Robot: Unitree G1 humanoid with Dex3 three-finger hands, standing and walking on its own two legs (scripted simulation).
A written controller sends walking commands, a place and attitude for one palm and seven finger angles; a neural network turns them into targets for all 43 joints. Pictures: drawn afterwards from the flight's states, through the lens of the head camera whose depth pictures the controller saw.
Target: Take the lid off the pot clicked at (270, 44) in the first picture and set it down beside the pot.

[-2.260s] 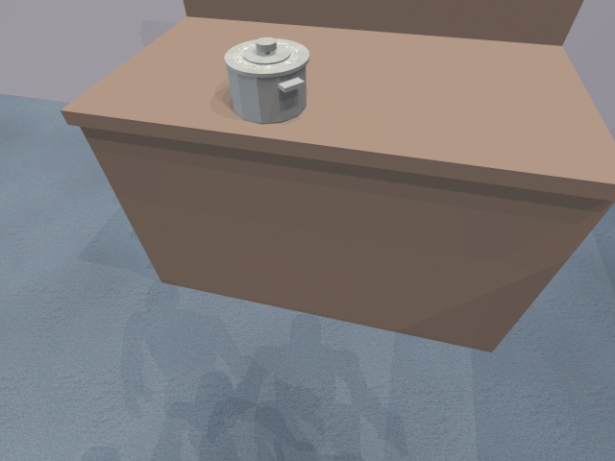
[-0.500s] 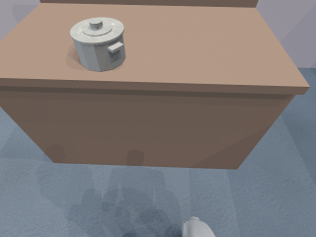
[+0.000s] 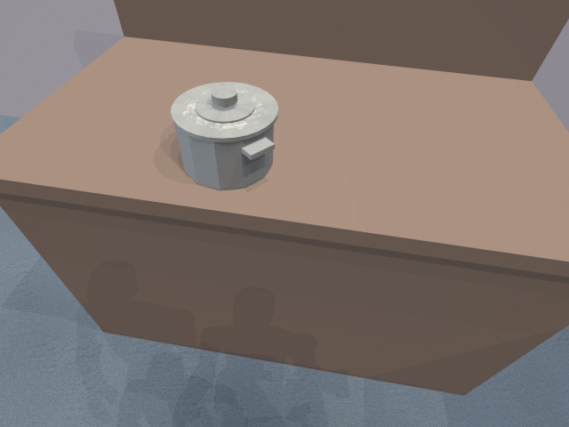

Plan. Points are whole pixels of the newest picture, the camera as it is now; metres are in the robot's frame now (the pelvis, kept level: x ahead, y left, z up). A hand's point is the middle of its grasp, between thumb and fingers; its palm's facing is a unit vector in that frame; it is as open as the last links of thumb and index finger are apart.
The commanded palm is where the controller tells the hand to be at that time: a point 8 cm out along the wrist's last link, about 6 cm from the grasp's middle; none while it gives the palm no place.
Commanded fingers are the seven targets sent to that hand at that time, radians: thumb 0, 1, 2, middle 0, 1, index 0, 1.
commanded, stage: take the last steps up to it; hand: left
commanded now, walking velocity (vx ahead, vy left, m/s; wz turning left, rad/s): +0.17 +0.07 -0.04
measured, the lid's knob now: (224, 96) +0.60 +0.17 +0.17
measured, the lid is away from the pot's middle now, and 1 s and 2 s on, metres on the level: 0.00 0.00 0.00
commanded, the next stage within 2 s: come to a stop and stand still in 0.08 s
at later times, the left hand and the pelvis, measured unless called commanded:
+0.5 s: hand out of the picture +0.14 +0.20 -0.16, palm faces +0.03 -0.97 -0.25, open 7.3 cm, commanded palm none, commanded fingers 0.00 0.90 0.90 -0.20 -0.30 -0.20 -0.30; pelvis +0.09 +0.02 +0.00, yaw +1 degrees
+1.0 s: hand out of the picture +0.06 +0.26 -0.16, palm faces +0.01 -0.96 -0.28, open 7.3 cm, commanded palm none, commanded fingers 0.00 0.90 0.90 -0.20 -0.30 -0.20 -0.30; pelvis +0.06 +0.07 +0.00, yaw -2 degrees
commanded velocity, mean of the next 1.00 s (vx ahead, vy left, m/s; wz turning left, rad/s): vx -0.06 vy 0.00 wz -0.01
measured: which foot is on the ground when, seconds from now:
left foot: down 0.00-1.00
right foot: down 0.00-0.00, up 0.02-0.30, down 0.32-1.00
